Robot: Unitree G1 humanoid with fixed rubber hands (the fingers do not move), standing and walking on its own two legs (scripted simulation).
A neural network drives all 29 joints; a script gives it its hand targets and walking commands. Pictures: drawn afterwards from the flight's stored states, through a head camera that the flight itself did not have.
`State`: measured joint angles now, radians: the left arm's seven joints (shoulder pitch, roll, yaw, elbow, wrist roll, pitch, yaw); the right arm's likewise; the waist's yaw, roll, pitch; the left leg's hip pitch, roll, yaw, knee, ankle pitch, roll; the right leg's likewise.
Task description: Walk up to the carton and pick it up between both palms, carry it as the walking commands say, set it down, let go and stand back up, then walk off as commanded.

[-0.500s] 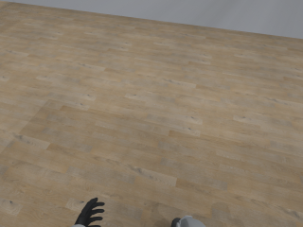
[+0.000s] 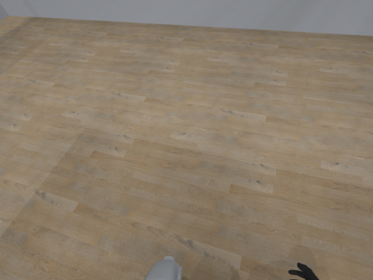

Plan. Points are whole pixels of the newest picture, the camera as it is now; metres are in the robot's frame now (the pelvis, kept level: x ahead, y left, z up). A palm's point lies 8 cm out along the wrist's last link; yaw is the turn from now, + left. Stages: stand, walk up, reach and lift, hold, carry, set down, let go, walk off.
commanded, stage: walk off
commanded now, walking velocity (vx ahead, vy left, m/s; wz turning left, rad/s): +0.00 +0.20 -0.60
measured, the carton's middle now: out of the picture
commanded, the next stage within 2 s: none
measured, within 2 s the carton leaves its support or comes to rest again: neither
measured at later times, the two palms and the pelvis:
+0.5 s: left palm (82, 223) +0.26 +0.36 -0.13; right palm out of the picture +0.04 -0.12 -0.13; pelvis +0.06 +0.15 -0.01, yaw -20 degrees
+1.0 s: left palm (52, 196) +0.32 +0.47 -0.11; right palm out of the picture +0.07 -0.04 -0.12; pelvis +0.10 +0.25 -0.01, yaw -36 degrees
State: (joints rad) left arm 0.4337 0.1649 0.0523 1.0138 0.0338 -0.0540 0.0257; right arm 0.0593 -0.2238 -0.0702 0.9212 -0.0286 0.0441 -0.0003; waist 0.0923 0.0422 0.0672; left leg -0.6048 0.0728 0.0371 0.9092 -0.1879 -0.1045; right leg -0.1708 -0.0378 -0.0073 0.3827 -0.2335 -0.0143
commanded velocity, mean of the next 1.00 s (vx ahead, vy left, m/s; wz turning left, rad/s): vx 0.00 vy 0.20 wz -0.60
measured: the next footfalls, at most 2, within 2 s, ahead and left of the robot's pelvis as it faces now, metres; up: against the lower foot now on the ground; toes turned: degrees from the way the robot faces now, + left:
left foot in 0.18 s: +0.14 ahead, +0.20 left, +0.00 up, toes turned -3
right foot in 0.62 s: +0.05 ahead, +0.07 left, +0.00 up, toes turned -32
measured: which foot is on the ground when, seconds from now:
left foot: up 0.00-0.16, down 0.18-0.60, up 0.62-1.00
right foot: down 0.00-0.18, up 0.20-0.60, down 0.62-1.00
